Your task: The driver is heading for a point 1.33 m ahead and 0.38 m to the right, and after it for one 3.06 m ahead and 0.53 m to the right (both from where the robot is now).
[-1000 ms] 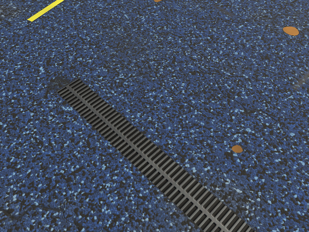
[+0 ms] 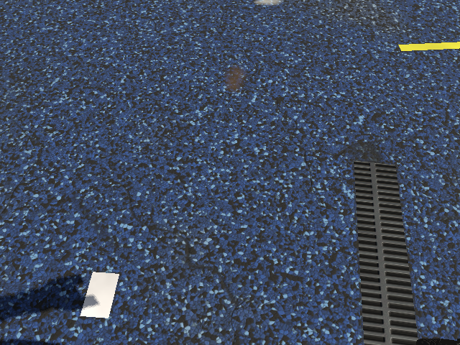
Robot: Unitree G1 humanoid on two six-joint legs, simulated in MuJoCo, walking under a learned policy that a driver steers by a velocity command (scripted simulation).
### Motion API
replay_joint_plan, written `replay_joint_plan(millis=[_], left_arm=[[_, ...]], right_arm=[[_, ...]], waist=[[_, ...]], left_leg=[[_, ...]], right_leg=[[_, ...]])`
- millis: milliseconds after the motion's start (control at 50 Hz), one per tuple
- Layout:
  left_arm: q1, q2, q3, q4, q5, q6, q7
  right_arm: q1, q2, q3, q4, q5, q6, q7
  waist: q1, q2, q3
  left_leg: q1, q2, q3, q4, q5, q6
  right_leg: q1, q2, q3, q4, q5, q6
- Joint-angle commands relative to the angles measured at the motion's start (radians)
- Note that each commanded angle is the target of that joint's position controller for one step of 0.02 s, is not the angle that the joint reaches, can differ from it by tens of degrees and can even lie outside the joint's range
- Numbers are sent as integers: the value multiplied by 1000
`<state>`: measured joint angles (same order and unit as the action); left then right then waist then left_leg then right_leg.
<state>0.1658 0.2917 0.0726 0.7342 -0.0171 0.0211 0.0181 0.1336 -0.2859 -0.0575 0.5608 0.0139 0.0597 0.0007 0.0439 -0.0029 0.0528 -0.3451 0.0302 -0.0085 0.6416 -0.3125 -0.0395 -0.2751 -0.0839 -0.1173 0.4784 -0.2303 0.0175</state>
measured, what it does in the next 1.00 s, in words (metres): steps on the spot, turning right: left foot, then right foot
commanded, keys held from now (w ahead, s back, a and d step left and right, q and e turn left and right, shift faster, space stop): e+shift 0.60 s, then shift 0.18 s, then q+shift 0.20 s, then w+q+shift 0.02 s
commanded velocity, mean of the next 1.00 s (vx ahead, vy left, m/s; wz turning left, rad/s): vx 0.00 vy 0.00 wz -0.41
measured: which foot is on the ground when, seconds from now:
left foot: up 0.00-0.00, down 0.02-0.50, up 0.52-0.94, down 0.96-1.00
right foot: down 0.00-0.02, up 0.04-0.46, down 0.48-1.00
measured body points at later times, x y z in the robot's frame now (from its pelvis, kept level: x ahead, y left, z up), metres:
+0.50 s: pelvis +0.00 -0.01 -0.01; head +0.04 -0.04 +0.43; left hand +0.23 +0.22 -0.10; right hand +0.08 -0.33 -0.12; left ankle +0.00 +0.13 -0.74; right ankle -0.02 -0.11 -0.74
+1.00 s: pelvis +0.04 -0.03 -0.01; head +0.06 -0.04 +0.44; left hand +0.33 +0.08 -0.09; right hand +0.01 -0.34 -0.11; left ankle +0.11 +0.08 -0.74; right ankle -0.02 -0.11 -0.74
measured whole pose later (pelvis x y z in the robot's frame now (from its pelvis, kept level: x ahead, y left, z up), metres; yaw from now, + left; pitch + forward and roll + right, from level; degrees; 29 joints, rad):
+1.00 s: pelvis +0.04 -0.03 -0.01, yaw -27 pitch +1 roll +0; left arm 0.10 0.24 0.02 0.63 0.02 0.02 0.02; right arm 0.22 -0.28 -0.06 0.73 0.02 0.01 0.00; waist -0.05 0.00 0.01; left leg -0.32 0.02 -0.02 0.59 -0.27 -0.02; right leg -0.26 0.06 0.03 0.59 -0.35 -0.05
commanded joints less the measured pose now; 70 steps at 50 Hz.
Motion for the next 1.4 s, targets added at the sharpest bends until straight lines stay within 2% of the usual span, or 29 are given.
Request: replay_joint_plan(millis=[20,40,60,100,140,240,320,440,480,500,520,540,580,600,640,780,860,940,980,1020,1040,1080,1140,1200,1220,1240,1260,1280,1400], left_arm=[[39,81,5,-17,-6,-25,-13],[59,-12,-35,-43,59,-42,-39],[21,36,-17,-42,31,-40,-33],[-14,148,23,-37,-13,-19,-17],[38,174,46,-10,-11,10,5],[28,101,38,-54,-11,36,16],[-7,55,16,-122,-1,35,-20],[30,87,36,-174,-8,59,-50],[117,117,61,-155,-5,59,-35],[193,242,102,-156,-4,50,-13],[192,359,117,-183,31,28,-14],[188,288,99,-191,38,-3,-30],[99,240,80,-186,6,-24,-17],[33,208,68,-200,-12,-15,-6],[-28,173,48,-227,4,-4,12],[-2,171,33,-209,21,3,21],[-41,68,-14,-177,47,-10,1],[-31,151,10,-139,29,-8,1],[20,159,22,-137,27,-10,17],[-17,103,15,-179,52,-25,15],[-67,73,9,-195,27,-37,3],[-134,56,9,-225,-28,-77,-20],[-142,56,16,-220,-13,-138,-46],[67,71,43,-114,-11,-152,-49],[265,143,39,-65,69,-115,-25],[298,264,65,-79,95,-97,-9],[235,216,52,-89,96,-86,0],[218,151,30,-94,85,-87,1],[311,90,-5,-1,61,-120,-14]], right_arm=[[106,-97,-31,-21,-10,-14,-4],[110,-155,-31,-33,-29,-14,-19],[86,-106,-18,-21,-67,-29,-14],[14,-133,-34,-5,-62,-55,-10],[-19,-152,-43,4,-40,-62,-26],[-45,-65,-22,17,-42,-54,-60],[-39,-113,-46,35,-38,-49,-60],[-64,-161,-76,53,5,-59,-24],[-19,-131,-75,90,17,-57,-12],[-14,-99,-68,79,-9,-60,-9],[-116,-46,-44,-18,-44,-68,-16],[-170,-102,-58,-4,-40,-68,-20],[-153,-102,-61,15,-18,-74,-34],[-133,-126,-68,23,-29,-72,-44],[-67,-122,-69,61,-29,-68,-39],[-64,-86,-43,84,-16,-57,-33],[-21,-62,-24,112,-11,-62,-13],[-23,-127,-37,79,5,-71,-2],[-14,-190,-51,60,-3,-78,-1],[121,-186,-66,108,32,-79,0],[202,-179,-65,123,29,-85,4],[223,-191,-64,121,13,-107,-2],[138,-182,-62,75,24,-109,-14],[-27,-142,-52,-9,27,-77,-25],[-75,-170,-77,-2,-57,-65,7],[-107,-59,-46,-78,-38,-71,22],[-126,-89,-41,-80,-56,-67,29],[-110,-78,-39,-59,-53,-66,41],[-134,-69,-15,-41,-60,-46,103]], waist=[[-46,-73,-196],[-6,226,-247],[-51,240,-257],[-57,204,-129],[-46,193,-86],[-44,139,-76],[-64,131,-109],[-32,142,-121],[11,58,-144],[31,-169,-154],[17,-394,-205],[71,-183,-271],[-1,-68,-166],[-34,-67,-137],[-65,-99,-170],[-26,-133,-161],[-19,-145,-151],[-29,-130,-70],[-7,-28,-86],[-10,135,-160],[-56,183,-106],[-75,261,11],[-47,198,-38],[72,152,-112],[150,0,-129],[156,-295,-124],[108,-144,-47],[78,-50,-11],[45,-103,53]], left_leg=[[348,28,-61,-318,288,80],[515,291,-319,-235,736,162],[319,362,-310,-260,632,303],[232,266,-195,-294,473,280],[186,262,-133,-308,507,264],[240,272,-20,-334,392,254],[273,312,31,-314,421,267],[257,353,112,-210,494,200],[169,279,201,-15,401,102],[-67,167,267,280,137,11],[-391,-23,143,549,-399,-60],[-429,-12,-34,669,-401,-49],[-443,13,-80,613,-206,-7],[-431,21,-87,556,-125,-6],[-332,-3,-61,558,-29,-21],[-239,-5,-52,300,37,-62],[-40,41,-26,111,43,-44],[-4,-6,32,-87,99,11],[29,45,-73,-118,460,64],[89,100,-269,-164,16,211],[111,173,-475,-293,-427,289],[100,262,-725,-455,-631,347],[91,186,-605,-418,-394,278],[-178,4,-369,-269,-195,167],[-409,-122,-205,-43,-217,112],[-644,-177,-91,237,-239,86],[-687,-30,-105,384,-151,96],[-691,-14,-111,450,-71,100],[-690,25,-32,636,93,95]], right_leg=[[-24,-119,121,42,214,-94],[-228,-24,41,234,-280,6],[-221,-17,117,308,-413,40],[-268,14,129,493,-346,55],[-312,33,160,664,-289,69],[-396,5,135,671,-140,109],[-318,-25,92,474,-143,90],[-147,7,7,236,-129,-5],[53,66,14,36,66,-69],[251,-67,266,-49,487,-157],[351,-286,712,-89,670,-388],[356,-303,676,-124,543,-414],[257,-195,528,-132,347,-304],[206,-164,489,-131,321,-265],[141,-125,414,-125,408,-245],[129,-98,397,-108,326,-240],[54,-103,344,-114,268,-235],[82,-115,339,-53,300,-217],[103,-56,295,45,195,-152],[-21,118,121,198,-299,-67],[-164,153,117,271,-393,-57],[-292,138,201,357,-413,-79],[-197,116,215,200,-348,-80],[325,123,129,-108,62,-43],[573,21,230,-157,-156,-63],[620,-303,694,-311,-512,-137],[505,-377,747,-289,-494,-183],[465,-330,653,-269,-448,-169],[392,-178,198,-315,4,-93]])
